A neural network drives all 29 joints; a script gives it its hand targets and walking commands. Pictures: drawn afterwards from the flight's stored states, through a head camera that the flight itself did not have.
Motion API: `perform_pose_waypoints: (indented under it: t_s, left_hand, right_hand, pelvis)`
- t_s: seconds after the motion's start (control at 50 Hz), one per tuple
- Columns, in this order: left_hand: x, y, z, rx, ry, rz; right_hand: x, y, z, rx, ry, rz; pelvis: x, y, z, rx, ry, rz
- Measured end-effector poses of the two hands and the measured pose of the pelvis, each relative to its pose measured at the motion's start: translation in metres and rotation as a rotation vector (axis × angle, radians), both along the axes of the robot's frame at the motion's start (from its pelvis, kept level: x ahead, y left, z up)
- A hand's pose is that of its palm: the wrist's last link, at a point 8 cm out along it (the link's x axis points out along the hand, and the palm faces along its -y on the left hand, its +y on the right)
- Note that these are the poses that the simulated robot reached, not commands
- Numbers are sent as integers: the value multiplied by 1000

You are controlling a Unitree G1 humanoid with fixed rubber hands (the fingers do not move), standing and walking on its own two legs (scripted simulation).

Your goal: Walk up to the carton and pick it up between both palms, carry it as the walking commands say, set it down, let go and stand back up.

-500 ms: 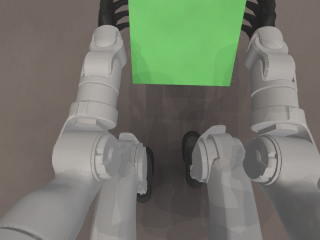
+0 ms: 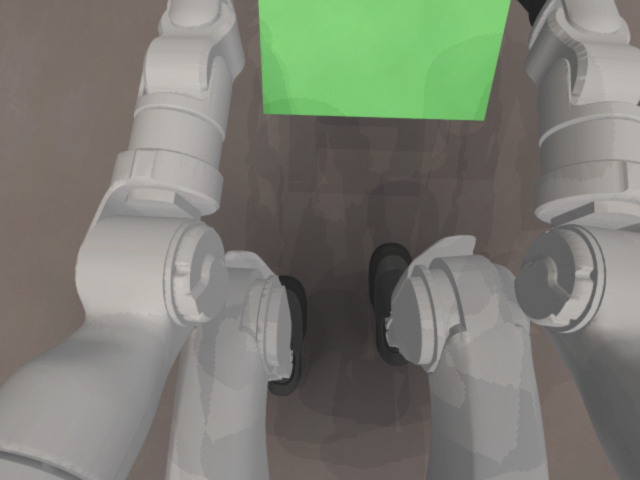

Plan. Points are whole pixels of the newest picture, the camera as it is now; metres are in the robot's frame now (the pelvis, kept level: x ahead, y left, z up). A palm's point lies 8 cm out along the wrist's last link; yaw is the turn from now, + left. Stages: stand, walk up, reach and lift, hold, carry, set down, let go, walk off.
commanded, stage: set down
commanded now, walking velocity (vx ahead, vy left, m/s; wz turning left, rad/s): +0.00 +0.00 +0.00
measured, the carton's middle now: (371, 2) +0.58 -0.08 -0.23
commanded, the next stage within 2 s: none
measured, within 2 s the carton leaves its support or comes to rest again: rests again in 1.74 s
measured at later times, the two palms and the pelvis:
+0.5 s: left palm out of the picture +0.58 +0.07 -0.14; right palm out of the picture +0.55 -0.24 -0.14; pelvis +0.01 +0.00 +0.00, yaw +0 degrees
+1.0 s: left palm out of the picture +0.59 +0.07 -0.15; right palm out of the picture +0.56 -0.24 -0.15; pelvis +0.02 +0.00 +0.00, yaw +0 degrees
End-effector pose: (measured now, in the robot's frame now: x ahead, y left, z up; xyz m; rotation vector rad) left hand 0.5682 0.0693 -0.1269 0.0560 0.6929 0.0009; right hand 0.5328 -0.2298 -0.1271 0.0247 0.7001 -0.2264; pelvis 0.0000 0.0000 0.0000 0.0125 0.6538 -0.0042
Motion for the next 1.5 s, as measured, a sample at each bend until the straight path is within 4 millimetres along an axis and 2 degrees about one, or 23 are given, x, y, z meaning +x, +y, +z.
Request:
perform_pose_waypoints:
  t_s: [0.26, 0.64, 1.5]
  left_hand:
    - [6, 1, -6, -27, -19, -4]
    - [17, 0, -17, -70, -49, 4]
    - [26, 1, -23, -52, -68, -26]
  right_hand:
    - [6, -3, -5, 18, -13, 23]
    - [19, -6, -14, 31, -31, 30]
    - [25, -7, -23, 33, -62, 21]
  pelvis:
    - [0, -1, -2, 1, 2, 3]
    - [14, -1, -4, -1, 51, 0]
    - [19, -3, -8, 1, 41, 0]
